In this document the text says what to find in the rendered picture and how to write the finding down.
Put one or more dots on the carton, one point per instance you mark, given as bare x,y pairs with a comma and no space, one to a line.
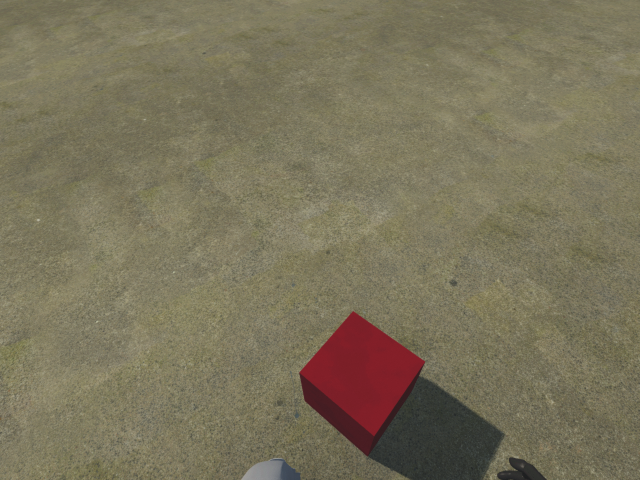
359,379

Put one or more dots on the left robot thigh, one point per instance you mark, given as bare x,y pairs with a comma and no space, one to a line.
272,470

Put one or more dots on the right robot hand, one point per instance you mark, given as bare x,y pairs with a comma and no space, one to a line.
525,471

